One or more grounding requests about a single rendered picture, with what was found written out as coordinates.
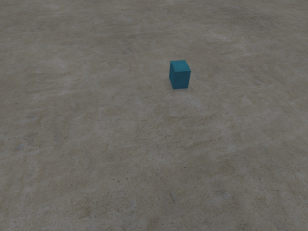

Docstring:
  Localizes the carton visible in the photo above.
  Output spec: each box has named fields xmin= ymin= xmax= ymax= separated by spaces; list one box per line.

xmin=169 ymin=60 xmax=191 ymax=89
